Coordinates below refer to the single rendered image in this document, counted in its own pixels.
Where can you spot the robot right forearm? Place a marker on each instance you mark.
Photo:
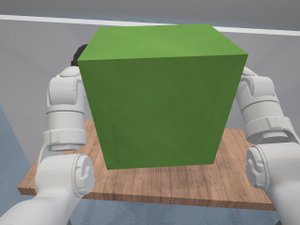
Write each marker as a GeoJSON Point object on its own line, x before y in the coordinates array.
{"type": "Point", "coordinates": [258, 103]}

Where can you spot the table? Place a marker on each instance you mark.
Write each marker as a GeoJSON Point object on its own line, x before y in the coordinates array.
{"type": "Point", "coordinates": [223, 184]}

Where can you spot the left robot upper arm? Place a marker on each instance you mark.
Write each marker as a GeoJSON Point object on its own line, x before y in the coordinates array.
{"type": "Point", "coordinates": [61, 182]}

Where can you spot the robot left hand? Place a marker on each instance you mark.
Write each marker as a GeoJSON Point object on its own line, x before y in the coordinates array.
{"type": "Point", "coordinates": [77, 54]}

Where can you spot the carton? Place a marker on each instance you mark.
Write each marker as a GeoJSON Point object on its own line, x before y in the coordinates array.
{"type": "Point", "coordinates": [160, 95]}

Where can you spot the right robot upper arm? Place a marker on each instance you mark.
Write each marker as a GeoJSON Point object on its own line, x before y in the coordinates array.
{"type": "Point", "coordinates": [275, 169]}

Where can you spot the robot left forearm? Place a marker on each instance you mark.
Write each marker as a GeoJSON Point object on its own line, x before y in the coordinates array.
{"type": "Point", "coordinates": [65, 110]}

